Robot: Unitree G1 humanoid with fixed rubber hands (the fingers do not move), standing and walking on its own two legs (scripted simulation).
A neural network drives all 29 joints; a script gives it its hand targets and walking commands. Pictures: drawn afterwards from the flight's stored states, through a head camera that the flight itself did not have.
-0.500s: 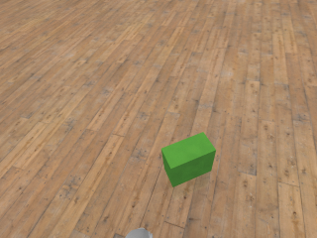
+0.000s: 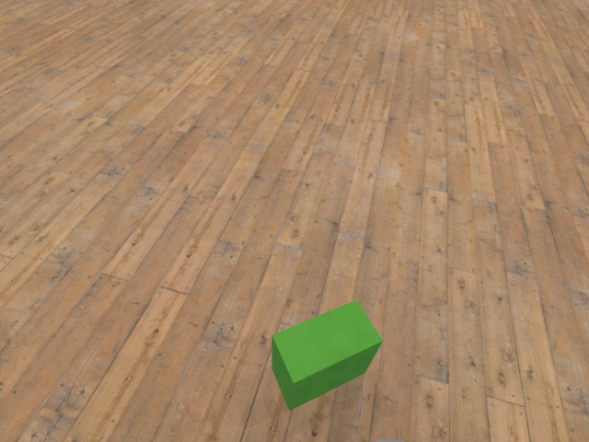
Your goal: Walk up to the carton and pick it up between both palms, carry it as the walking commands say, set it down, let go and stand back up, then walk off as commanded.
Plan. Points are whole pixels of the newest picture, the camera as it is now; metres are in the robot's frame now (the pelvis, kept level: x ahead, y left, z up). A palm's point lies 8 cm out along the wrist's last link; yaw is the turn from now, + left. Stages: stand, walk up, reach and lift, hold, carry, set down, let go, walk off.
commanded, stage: walk up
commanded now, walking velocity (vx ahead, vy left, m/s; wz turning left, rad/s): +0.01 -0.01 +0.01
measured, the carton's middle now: (322, 355) +0.50 -0.08 -0.65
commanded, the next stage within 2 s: none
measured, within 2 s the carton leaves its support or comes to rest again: neither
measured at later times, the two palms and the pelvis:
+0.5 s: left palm out of the picture +0.04 +0.15 -0.15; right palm out of the picture +0.03 -0.26 -0.16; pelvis +0.04 -0.06 -0.01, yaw +1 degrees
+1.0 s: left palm out of the picture +0.03 +0.14 -0.15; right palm out of the picture +0.03 -0.24 -0.16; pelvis +0.06 -0.06 +0.00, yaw +1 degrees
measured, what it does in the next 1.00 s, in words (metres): steps on the spot: right foot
